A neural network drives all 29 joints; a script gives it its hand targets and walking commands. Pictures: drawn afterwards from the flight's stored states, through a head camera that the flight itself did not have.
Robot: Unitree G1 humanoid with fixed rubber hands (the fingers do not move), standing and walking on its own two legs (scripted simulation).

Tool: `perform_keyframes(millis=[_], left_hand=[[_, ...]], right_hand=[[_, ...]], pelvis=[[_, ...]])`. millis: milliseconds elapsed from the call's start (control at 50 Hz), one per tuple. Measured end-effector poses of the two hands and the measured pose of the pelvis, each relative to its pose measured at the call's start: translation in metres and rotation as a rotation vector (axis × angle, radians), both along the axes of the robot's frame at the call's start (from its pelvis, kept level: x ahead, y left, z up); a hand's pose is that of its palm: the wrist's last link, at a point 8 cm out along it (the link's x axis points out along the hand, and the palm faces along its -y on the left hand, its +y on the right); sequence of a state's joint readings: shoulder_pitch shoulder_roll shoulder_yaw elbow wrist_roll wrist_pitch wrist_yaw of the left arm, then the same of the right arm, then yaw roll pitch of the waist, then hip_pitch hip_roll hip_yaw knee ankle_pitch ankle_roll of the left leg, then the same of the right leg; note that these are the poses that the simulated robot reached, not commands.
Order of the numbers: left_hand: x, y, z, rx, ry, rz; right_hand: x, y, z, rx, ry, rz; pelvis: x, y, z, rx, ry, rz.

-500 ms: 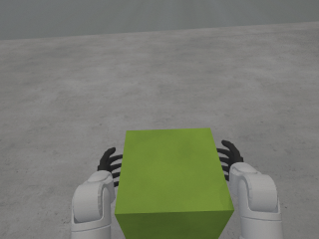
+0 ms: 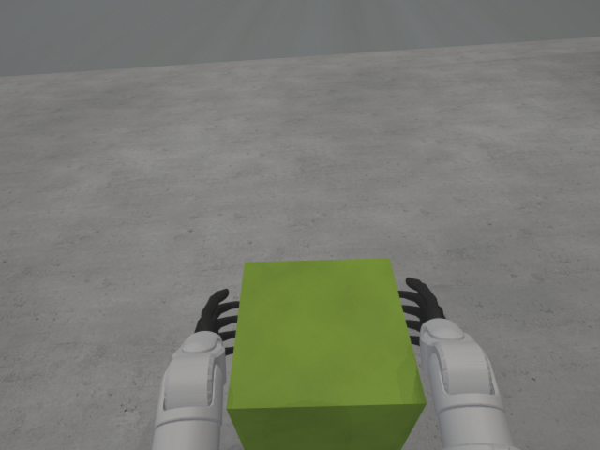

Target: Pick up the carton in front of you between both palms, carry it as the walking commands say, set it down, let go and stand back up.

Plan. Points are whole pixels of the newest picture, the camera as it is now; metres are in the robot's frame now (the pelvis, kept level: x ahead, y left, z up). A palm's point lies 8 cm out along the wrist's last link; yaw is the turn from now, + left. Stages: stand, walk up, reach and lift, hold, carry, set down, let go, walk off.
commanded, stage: carry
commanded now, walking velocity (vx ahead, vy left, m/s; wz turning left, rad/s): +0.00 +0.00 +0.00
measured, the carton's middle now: (319, 366) +0.28 +0.00 -0.04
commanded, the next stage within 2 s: hold in 0.74 s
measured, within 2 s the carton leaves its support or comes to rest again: neither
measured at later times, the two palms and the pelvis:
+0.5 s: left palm (207, 352) +0.26 +0.15 +0.04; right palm (435, 340) +0.26 -0.15 +0.04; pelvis -0.02 +0.00 +0.00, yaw +0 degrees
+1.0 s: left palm (186, 372) +0.23 +0.17 +0.05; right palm (420, 347) +0.26 -0.13 +0.04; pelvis -0.04 +0.00 +0.01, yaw +4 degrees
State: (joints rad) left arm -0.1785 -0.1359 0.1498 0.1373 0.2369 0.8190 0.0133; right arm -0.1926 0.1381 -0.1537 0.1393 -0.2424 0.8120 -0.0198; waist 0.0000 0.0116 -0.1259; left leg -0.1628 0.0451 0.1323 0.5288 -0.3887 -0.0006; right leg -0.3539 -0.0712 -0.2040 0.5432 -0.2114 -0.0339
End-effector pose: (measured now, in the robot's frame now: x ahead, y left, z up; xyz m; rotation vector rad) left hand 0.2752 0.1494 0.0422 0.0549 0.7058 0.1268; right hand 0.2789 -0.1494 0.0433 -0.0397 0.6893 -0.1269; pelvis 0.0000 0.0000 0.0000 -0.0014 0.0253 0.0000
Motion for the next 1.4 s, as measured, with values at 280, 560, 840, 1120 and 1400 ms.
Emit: perform_keyframes(millis=[280, 560, 840, 1120, 1400], left_hand=[[-0.003, -0.001, 0.002, -0.004, -0.064, 0.002], [-0.014, 0.0, 0.0, -0.001, -0.04, -0.001], [-0.023, 0.005, 0.002, 0.013, -0.036, -0.005], [-0.045, 0.022, 0.003, 0.01, -0.04, 0.092], [-0.009, 0.026, -0.044, 0.012, 0.004, 0.115]], right_hand=[[-0.004, -0.001, 0.002, 0.006, -0.063, -0.007], [-0.015, 0.0, 0.0, 0.003, -0.04, -0.006], [-0.024, 0.005, 0.0, 0.0, -0.038, 0.002], [-0.018, 0.023, 0.001, 0.017, -0.042, 0.083], [0.024, 0.028, -0.048, 0.074, 0.005, 0.061]], pelvis=[[-0.019, 0.0, 0.001, 0.005, 0.004, -0.001], [-0.025, 0.001, 0.001, 0.005, 0.001, -0.002], [-0.031, 0.004, 0.007, -0.002, -0.09, 0.026], [-0.043, -0.004, 0.009, 0.008, -0.159, 0.099], [-0.053, -0.019, -0.009, 0.002, -0.044, 0.155]])
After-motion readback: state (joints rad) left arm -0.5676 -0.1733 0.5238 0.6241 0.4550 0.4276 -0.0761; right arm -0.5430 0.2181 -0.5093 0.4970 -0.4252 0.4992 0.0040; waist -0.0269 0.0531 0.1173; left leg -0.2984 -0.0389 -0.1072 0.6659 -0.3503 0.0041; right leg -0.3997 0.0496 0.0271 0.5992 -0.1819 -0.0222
